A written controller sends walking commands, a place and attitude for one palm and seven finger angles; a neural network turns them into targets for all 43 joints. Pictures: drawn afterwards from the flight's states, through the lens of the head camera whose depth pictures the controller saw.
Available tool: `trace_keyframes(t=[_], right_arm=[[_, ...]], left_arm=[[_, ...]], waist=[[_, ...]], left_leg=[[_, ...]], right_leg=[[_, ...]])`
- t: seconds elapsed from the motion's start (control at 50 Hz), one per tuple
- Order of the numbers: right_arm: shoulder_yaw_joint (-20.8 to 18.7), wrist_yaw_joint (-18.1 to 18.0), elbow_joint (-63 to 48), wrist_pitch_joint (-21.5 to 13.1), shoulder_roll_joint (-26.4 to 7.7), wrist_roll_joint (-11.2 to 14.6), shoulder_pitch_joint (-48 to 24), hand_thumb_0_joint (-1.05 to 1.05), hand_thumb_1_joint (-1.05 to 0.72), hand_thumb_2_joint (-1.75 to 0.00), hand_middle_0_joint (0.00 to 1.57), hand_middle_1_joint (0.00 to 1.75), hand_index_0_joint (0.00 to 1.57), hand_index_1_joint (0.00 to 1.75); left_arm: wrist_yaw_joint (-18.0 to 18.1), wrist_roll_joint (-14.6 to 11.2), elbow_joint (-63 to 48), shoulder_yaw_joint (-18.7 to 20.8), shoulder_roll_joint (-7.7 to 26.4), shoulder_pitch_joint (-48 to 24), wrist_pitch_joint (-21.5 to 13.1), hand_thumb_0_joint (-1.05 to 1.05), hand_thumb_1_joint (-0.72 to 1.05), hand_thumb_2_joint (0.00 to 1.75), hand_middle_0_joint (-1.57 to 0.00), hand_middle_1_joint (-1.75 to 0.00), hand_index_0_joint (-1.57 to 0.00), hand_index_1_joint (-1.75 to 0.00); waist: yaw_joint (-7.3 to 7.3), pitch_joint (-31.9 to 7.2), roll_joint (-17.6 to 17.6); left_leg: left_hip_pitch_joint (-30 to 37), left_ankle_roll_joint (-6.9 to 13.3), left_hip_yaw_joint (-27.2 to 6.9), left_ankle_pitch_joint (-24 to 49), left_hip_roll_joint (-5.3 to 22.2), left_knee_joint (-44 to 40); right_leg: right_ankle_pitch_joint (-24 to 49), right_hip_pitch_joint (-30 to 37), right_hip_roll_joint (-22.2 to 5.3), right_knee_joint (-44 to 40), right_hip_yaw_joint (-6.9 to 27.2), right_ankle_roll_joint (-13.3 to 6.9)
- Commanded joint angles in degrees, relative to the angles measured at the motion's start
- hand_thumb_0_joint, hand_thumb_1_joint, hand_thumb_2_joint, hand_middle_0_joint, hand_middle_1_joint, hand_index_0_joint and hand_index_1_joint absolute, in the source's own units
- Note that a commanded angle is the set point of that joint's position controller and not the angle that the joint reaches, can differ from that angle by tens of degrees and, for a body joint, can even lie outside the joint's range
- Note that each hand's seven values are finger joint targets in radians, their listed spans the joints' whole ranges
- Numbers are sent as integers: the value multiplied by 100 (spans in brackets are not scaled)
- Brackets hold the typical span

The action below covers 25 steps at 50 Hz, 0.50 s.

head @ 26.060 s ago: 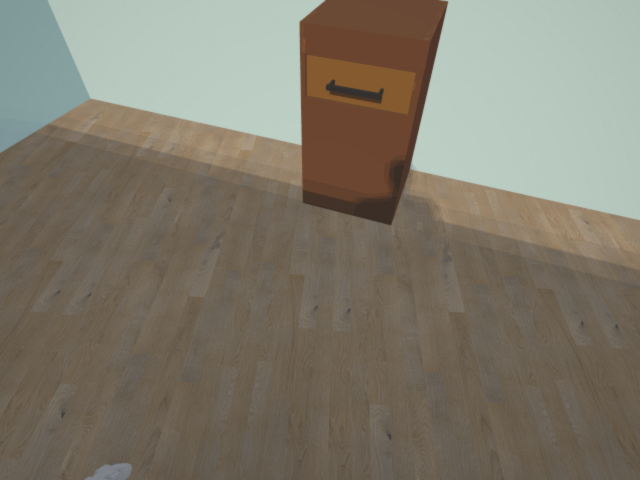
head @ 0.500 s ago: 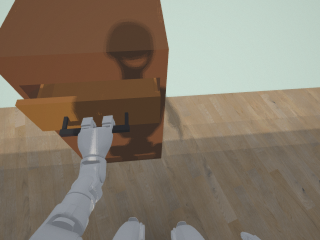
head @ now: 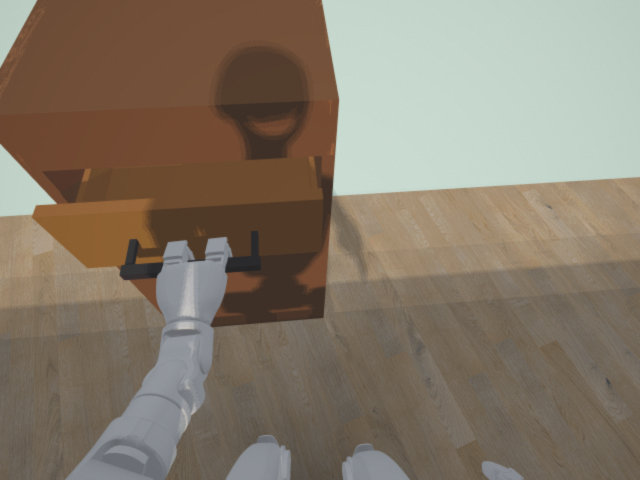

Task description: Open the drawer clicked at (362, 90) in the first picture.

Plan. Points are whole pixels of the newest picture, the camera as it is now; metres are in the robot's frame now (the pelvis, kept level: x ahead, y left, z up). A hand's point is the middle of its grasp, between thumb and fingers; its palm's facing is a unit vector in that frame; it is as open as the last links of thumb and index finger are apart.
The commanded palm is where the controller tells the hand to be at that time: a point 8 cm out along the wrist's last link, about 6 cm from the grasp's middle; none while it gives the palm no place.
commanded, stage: pull the drawer open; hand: left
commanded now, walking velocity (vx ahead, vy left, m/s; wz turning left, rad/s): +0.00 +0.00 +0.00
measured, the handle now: (193, 255) +0.43 +0.19 -0.05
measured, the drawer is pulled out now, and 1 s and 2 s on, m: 0.08 0.09 0.09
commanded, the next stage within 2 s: open the thumb to release the handle in 1.82 s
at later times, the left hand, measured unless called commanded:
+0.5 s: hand (204, 304) +0.36 +0.17 -0.07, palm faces -0.04 -0.06 -1.00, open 5.9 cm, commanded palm +0.32 +0.17 -0.02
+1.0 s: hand (204, 308) +0.36 +0.17 -0.07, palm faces -0.04 -0.07 -1.00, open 5.9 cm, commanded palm +0.32 +0.16 -0.02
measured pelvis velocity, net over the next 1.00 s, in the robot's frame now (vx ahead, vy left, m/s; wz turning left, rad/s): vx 0.00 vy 0.00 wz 0.00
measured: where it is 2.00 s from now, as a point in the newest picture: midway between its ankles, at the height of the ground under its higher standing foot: outside the picture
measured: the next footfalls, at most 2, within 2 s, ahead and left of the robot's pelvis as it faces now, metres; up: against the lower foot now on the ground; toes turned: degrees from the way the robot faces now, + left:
none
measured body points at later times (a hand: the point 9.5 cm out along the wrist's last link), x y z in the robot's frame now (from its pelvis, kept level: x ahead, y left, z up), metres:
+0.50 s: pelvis +0.00 +0.00 +0.00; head +0.10 +0.00 +0.44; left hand +0.36 +0.17 -0.02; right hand +0.10 -0.25 -0.14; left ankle +0.00 +0.09 -0.64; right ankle -0.02 -0.09 -0.64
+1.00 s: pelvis +0.00 +0.00 +0.00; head +0.10 +0.00 +0.44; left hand +0.35 +0.17 -0.02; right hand +0.10 -0.25 -0.13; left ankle +0.00 +0.09 -0.64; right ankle -0.02 -0.09 -0.64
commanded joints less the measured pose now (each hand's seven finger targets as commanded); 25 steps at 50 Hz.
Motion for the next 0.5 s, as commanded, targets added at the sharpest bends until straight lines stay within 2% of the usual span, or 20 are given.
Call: trace_keyframes(t=[0.0,0.04,0.08,0.1,0.12,0.24,0.26,0.3,0.32,0.34,0.36,0.38,0.4,0.42,0.44,0.48], right_arm=[[-246,-35,-488,-142,-792,-25,315,0,-90,-90,20,30,20,30],[-229,-18,-500,-130,-781,-17,285,0,-90,-90,20,30,20,30],[-228,-28,-491,-119,-784,-23,267,0,-90,-90,20,30,20,30],[-240,-26,-516,-132,-772,-16,292,0,-90,-90,20,30,20,30],[-240,-29,-506,-143,-799,-22,286,0,-90,-90,20,30,20,30],[-217,-46,-518,-135,-770,-13,242,0,-90,-90,20,30,20,30],[-220,-52,-514,-142,-777,-6,262,0,-90,-90,20,30,20,30],[-217,-63,-526,-157,-776,-5,239,0,-90,-90,20,30,20,30],[-222,-66,-527,-169,-790,-19,253,0,-90,-90,20,30,20,30],[-199,-61,-531,-151,-764,-10,211,0,-90,-90,20,30,20,30],[-220,-64,-513,-159,-777,-3,251,0,-90,-90,20,30,20,30],[-204,-58,-523,-162,-771,-3,215,0,-90,-90,20,30,20,30],[-217,-59,-528,-164,-772,-3,244,0,-90,-90,20,30,20,30],[-225,-52,-531,-171,-788,-15,233,0,-90,-90,20,30,20,30],[-213,-54,-532,-158,-773,-8,239,0,-90,-90,20,30,20,30],[-210,-47,-547,-139,-769,-7,222,0,-90,-90,20,30,20,30]], left_arm=[[357,59,-920,148,423,-809,-77,0,90,90,-40,-135,-40,-135],[357,50,-992,148,440,-716,-66,0,90,90,-40,-135,-40,-135],[359,55,-1021,107,424,-898,-67,0,90,90,-40,-135,-40,-135],[353,26,-920,103,351,-667,-42,0,90,90,-40,-135,-40,-135],[350,24,-984,166,458,-766,-46,0,90,90,-40,-135,-40,-135],[333,43,-938,192,491,-653,-64,0,90,90,-40,-135,-40,-135],[329,33,-856,171,467,-691,-58,0,90,90,-40,-135,-40,-135],[336,45,-919,222,532,-682,-86,0,90,90,-40,-135,-40,-135],[342,20,-986,296,600,-664,-89,0,90,90,-40,-135,-40,-135],[343,44,-906,190,500,-619,-78,0,90,90,-40,-135,-40,-135],[348,47,-835,252,539,-610,-64,0,90,90,-40,-135,-40,-135],[342,38,-975,183,504,-728,-82,0,90,90,-40,-135,-40,-135],[350,49,-899,233,528,-593,-68,0,90,90,-40,-135,-40,-135],[341,25,-961,194,490,-609,-59,0,90,90,-40,-135,-40,-135],[354,33,-1006,243,540,-591,-62,0,90,90,-40,-135,-40,-135],[349,42,-1020,161,464,-532,-47,0,90,90,-40,-135,-40,-135]], waist=[[100,-2214,-87],[139,-2325,-60],[75,-2269,-91],[115,-2197,-160],[95,-2205,-127],[156,-2258,-117],[106,-2048,-147],[131,-2089,-185],[161,-2231,-179],[154,-2217,-132],[149,-2053,-170],[138,-2170,-112],[151,-2116,-192],[143,-2163,-72],[175,-2298,-173],[158,-2257,-169]], left_leg=[[2141,-92,-302,2925,29,-451],[2231,-98,-308,3054,33,-457],[2194,-89,-307,2954,36,-438],[2098,-80,-270,2855,9,-458],[2105,-91,-307,2896,25,-470],[2056,-89,-260,2799,0,-465],[1963,-76,-258,2688,-6,-467],[1909,-73,-258,2604,-19,-468],[1927,-75,-262,2693,-21,-458],[1932,-79,-244,2661,-31,-463],[1915,-83,-268,2667,-14,-472],[1917,-75,-235,2641,-24,-461],[1942,-77,-265,2662,-16,-472],[1999,-82,-265,2764,-12,-465],[2037,-81,-262,2836,0,-455],[2043,-85,-273,2887,-7,-450]], right_leg=[[3276,1076,-197,-665,69,37],[3372,1108,-204,-658,76,46],[3332,1059,-204,-681,96,53],[3328,1176,-201,-706,81,48],[3334,1148,-200,-699,84,34],[3312,1190,-209,-682,104,49],[3268,1145,-201,-726,113,39],[3243,1199,-208,-713,142,40],[3354,1280,-209,-687,148,35],[3333,1240,-217,-693,148,50],[3260,1166,-207,-697,123,30],[3292,1214,-219,-698,144,53],[3279,1213,-204,-702,133,35],[3352,1197,-206,-706,137,31],[3404,1248,-215,-660,123,51],[3469,1242,-215,-671,131,53]])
